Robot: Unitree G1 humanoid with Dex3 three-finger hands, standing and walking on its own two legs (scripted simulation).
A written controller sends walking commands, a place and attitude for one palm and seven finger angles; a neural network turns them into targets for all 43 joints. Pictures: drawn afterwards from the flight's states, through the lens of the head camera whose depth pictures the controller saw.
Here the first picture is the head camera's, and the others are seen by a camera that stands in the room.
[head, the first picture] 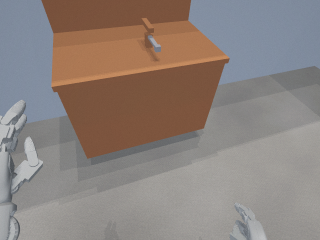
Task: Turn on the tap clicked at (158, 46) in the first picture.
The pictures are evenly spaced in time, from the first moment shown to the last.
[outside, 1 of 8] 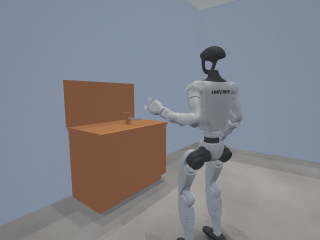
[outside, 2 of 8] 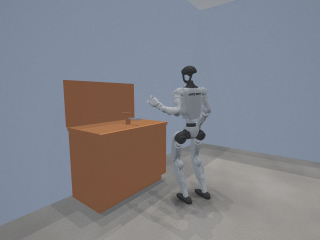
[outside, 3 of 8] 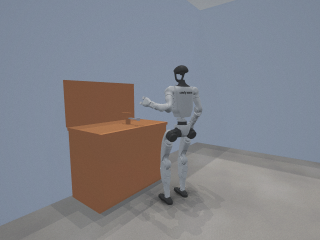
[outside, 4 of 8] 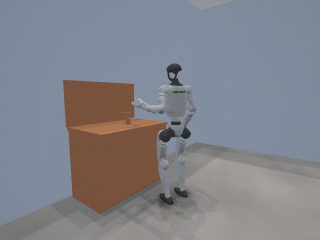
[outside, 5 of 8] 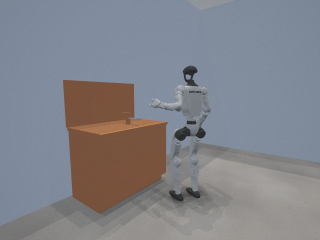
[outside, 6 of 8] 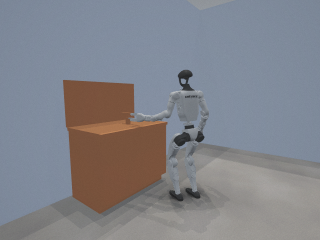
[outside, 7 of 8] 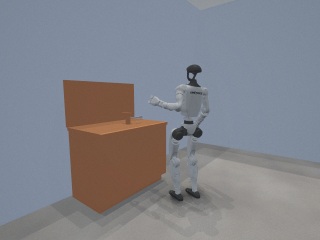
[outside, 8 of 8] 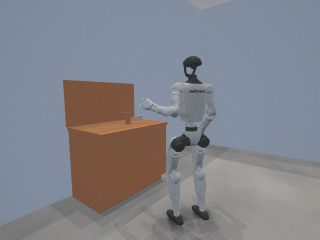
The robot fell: no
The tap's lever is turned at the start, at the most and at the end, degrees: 0 71 71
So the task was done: yes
